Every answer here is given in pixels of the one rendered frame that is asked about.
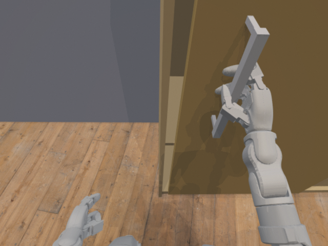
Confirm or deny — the robot left thigh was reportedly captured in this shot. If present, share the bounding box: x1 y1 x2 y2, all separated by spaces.
109 236 141 246

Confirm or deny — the handle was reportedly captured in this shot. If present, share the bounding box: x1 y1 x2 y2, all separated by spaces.
211 15 270 138

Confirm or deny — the robot left forearm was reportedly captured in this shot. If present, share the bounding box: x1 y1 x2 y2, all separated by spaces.
52 228 84 246

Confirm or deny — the robot right forearm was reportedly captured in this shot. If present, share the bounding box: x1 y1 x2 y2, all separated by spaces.
242 130 312 246

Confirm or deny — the robot left hand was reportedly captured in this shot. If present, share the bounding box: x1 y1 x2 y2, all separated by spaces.
66 193 104 239

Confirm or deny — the robot right hand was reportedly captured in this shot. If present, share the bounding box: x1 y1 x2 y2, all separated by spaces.
215 63 273 134

